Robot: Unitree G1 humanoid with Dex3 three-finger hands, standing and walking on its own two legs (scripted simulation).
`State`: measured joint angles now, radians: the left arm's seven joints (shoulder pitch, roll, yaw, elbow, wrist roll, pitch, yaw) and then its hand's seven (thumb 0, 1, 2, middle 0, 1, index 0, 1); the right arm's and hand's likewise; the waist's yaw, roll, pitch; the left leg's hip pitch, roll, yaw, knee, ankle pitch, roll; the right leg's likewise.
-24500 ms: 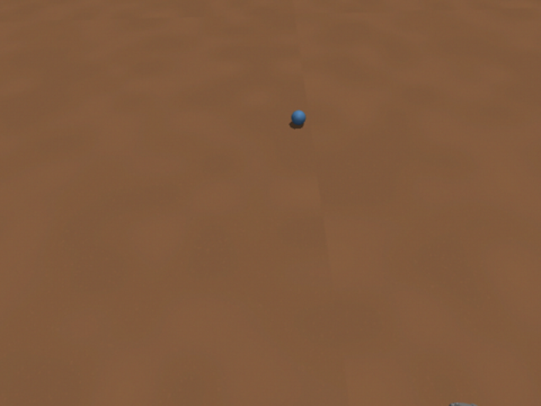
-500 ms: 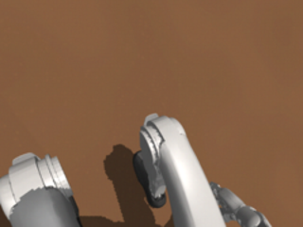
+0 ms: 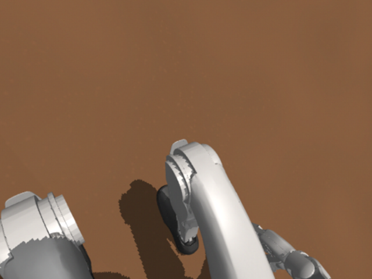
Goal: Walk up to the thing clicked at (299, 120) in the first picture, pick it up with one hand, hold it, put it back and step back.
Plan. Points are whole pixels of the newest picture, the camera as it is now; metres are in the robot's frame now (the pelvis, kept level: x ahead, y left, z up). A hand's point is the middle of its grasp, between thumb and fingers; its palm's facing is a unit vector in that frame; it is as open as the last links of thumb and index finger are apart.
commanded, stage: open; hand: left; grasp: from above
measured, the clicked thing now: out of the picture +0.44 +0.34 -0.25
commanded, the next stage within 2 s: withdraw in 0.90 s
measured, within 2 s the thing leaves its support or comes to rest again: rests again in 0.34 s
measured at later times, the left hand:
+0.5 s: hand out of the picture +0.43 +0.34 -0.23, palm faces -0.42 -0.15 -0.90, open 12.9 cm
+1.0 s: hand out of the picture +0.43 +0.35 -0.23, palm faces -0.43 -0.15 -0.89, open 14.0 cm
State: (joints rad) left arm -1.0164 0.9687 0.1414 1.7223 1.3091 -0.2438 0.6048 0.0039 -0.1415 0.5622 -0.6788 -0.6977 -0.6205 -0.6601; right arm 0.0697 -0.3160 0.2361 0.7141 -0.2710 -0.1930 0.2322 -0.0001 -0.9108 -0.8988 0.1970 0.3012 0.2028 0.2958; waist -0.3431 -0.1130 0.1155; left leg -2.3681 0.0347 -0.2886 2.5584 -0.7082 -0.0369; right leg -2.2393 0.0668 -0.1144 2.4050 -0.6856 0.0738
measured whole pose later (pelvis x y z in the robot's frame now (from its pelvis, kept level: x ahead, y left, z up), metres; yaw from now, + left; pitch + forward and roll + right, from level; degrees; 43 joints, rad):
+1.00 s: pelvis +0.00 +0.00 +0.00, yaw -1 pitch +28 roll -14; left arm -1.02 1.00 0.12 1.69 1.28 -0.24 0.58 0.00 -0.51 0.98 -0.08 -1.01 -0.09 -1.02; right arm 0.06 -0.33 0.26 0.68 -0.27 -0.21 0.24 0.00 -0.90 -0.90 0.20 0.30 0.20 0.30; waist -0.35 -0.13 0.14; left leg -2.36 0.03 -0.30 2.55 -0.70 -0.04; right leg -2.23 0.07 -0.13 2.39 -0.68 0.08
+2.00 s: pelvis -0.02 -0.01 +0.03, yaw +5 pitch +31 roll -10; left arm -1.00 0.86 0.10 1.46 1.30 -0.30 0.34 0.00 -0.49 0.99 -0.10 -0.99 -0.11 -1.00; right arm 0.17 -0.31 0.12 0.69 -0.16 -0.01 0.12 0.00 -0.90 -0.89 0.20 0.30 0.20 0.30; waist -0.27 -0.04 0.01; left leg -2.33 0.02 -0.20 2.39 -0.61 -0.03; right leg -2.21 0.01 -0.06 2.30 -0.64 0.05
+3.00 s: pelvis +0.03 +0.00 +0.32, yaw +13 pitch +23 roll -4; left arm 0.13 0.31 0.04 0.14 0.06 0.35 0.07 0.01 0.90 0.90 -0.21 -0.30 -0.21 -0.31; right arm 0.13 -0.20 0.04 0.54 0.03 -0.09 -0.08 0.01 -0.90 -0.90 0.20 0.30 0.20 0.30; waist -0.06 0.04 -0.18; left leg -1.30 0.05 -0.09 1.47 -0.57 -0.03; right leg -1.22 -0.02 -0.06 1.42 -0.59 0.03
